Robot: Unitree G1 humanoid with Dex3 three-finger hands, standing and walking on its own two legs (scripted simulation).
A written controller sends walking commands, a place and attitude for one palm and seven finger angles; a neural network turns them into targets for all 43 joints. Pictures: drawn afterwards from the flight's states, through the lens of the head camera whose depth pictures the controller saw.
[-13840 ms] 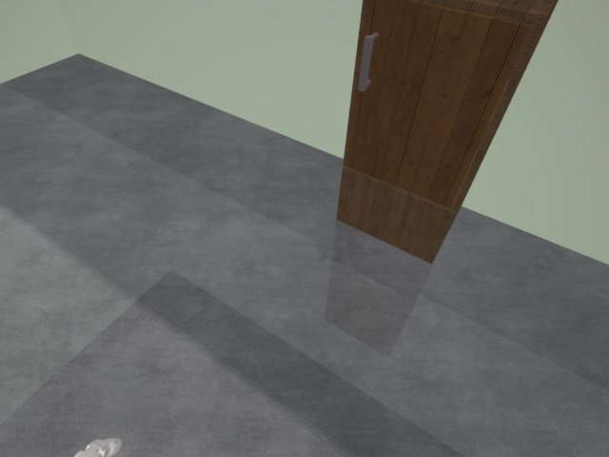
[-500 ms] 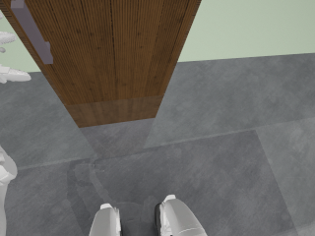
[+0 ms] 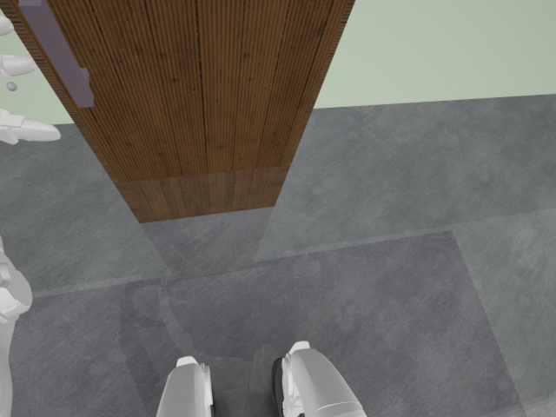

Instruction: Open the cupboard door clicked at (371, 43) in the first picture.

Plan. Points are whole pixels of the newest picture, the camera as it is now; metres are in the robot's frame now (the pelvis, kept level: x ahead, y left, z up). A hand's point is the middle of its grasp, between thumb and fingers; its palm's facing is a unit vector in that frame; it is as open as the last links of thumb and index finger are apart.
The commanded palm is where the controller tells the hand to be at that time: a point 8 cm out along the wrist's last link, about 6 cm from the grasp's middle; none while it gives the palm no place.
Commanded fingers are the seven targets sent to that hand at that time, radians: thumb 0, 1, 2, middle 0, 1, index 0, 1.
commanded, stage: slide the fingers in behind the handle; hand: left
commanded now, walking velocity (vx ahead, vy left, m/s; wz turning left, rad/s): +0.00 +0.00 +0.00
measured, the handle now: (63, 46) +0.59 +0.23 +0.08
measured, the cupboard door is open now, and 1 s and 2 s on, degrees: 0 0 1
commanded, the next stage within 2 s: close the thumb around the handle in 1.60 s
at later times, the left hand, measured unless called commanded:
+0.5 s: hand (40, 84) +0.53 +0.24 +0.08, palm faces +0.06 -1.00 -0.01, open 14.0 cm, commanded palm +0.51 +0.28 +0.07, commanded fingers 0.00 -0.50 0.30 -0.30 -1.20 -0.30 -1.20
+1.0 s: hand (70, 84) +0.53 +0.21 +0.07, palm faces +0.07 -1.00 -0.01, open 14.0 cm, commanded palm +0.51 +0.25 +0.07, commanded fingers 0.00 -0.50 0.30 -0.30 -1.20 -0.30 -1.20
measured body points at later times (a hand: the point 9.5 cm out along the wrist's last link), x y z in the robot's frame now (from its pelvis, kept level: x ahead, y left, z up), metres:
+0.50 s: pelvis +0.00 +0.00 +0.00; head +0.15 +0.04 +0.42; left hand +0.52 +0.30 +0.08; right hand -0.01 -0.26 -0.10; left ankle +0.00 +0.10 -0.66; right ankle +0.03 -0.14 -0.66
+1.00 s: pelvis +0.00 -0.01 +0.00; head +0.15 +0.03 +0.42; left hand +0.52 +0.27 +0.08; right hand -0.01 -0.27 -0.10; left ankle +0.00 +0.10 -0.66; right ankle +0.03 -0.14 -0.66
